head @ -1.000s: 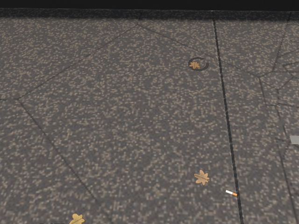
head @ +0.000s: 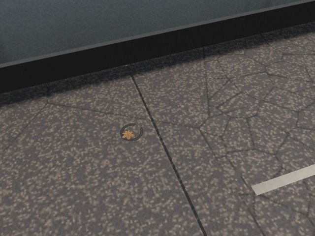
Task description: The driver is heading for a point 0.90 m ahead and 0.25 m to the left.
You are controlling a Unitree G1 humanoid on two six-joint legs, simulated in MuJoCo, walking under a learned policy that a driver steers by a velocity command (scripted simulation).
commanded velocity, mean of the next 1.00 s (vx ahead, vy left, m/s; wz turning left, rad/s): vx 0.22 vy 0.00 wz -0.02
